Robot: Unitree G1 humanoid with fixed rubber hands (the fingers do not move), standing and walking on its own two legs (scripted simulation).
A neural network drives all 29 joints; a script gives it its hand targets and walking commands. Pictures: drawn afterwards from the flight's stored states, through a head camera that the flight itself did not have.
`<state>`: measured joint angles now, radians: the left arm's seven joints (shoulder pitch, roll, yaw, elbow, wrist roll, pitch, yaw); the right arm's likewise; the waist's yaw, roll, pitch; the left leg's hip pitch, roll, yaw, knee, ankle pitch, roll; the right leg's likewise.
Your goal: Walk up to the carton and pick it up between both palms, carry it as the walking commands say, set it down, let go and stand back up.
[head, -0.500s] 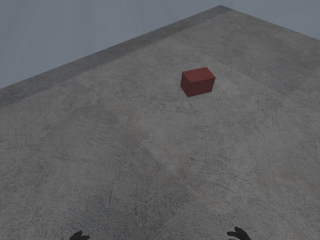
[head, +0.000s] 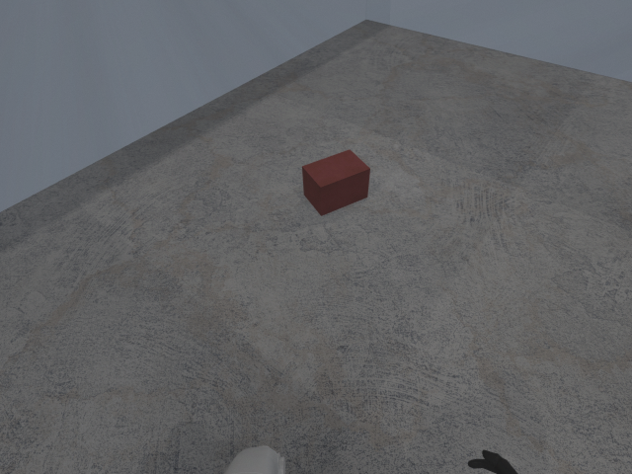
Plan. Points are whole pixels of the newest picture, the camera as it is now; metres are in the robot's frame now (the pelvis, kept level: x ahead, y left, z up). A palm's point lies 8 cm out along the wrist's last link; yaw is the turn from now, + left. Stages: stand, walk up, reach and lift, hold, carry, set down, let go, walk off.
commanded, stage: walk up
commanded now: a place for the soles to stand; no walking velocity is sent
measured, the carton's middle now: (335, 182) +1.44 -0.02 -0.67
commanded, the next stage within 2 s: none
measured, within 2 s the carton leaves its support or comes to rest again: neither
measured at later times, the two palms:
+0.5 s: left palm (176, 301) +0.40 +0.27 -0.08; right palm (498, 419) +0.22 -0.23 -0.09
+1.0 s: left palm (199, 260) +0.50 +0.26 -0.10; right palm (454, 222) +0.60 -0.25 -0.09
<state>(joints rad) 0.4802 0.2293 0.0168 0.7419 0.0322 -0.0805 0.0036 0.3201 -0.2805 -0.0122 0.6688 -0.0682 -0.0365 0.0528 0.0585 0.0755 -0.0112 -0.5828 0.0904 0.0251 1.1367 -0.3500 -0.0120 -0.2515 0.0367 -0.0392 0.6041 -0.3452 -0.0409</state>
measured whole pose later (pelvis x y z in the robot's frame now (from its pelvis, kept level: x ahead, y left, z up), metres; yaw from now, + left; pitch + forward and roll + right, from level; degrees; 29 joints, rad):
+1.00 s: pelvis +0.49 -0.01 +0.01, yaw -3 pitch -2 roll -1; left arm 0.45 0.27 0.02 0.79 0.04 -0.08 0.00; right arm 0.29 -0.25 -0.02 0.67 -0.05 -0.04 0.06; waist 0.06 0.03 0.03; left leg -0.55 0.08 0.02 0.77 -0.20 -0.01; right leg -0.15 -0.05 -0.11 0.49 -0.31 -0.02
